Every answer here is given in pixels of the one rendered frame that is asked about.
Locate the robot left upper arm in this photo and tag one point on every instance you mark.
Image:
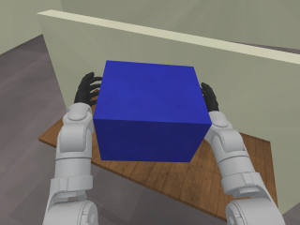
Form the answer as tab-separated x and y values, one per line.
83	212

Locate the carton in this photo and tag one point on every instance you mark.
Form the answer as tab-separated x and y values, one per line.
149	112

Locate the robot left hand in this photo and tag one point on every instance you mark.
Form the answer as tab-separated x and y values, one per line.
83	94

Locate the right robot forearm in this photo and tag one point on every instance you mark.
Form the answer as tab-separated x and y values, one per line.
238	174

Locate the table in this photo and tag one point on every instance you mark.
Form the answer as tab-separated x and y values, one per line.
196	183

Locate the robot right hand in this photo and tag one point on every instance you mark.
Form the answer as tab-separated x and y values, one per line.
209	98

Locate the robot right upper arm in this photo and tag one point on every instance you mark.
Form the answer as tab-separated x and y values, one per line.
252	211

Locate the left robot forearm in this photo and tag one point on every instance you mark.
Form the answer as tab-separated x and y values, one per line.
72	175

